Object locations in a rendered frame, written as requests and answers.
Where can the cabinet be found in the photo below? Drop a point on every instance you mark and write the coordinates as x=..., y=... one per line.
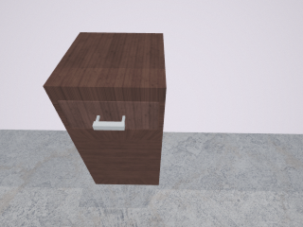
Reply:
x=114, y=66

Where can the drawer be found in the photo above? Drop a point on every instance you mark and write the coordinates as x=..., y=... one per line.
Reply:
x=139, y=115

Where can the handle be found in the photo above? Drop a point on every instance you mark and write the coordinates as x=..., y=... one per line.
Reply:
x=109, y=125

